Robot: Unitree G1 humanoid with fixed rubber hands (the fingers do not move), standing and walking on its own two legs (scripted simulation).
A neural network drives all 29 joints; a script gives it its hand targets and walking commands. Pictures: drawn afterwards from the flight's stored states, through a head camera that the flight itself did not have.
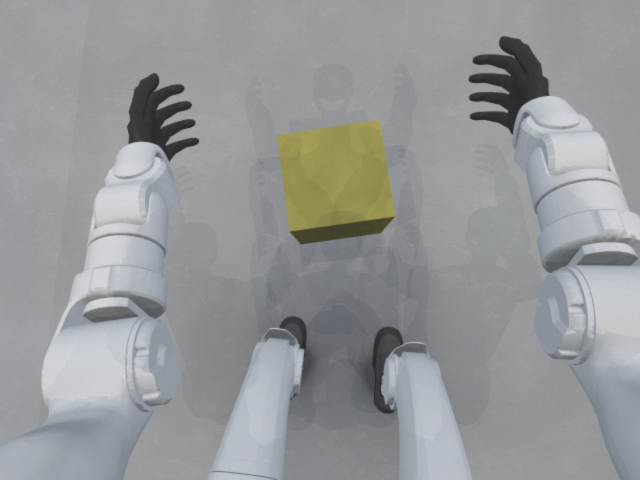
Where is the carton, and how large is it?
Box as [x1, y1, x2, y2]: [277, 120, 394, 243]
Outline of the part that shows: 379,120 277,135 289,231 300,243 380,232 394,216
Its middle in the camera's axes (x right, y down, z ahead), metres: +0.03 -0.12 +0.89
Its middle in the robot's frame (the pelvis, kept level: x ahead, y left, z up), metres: +0.55 +0.05 -0.53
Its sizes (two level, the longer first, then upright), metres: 0.210 0.200 0.250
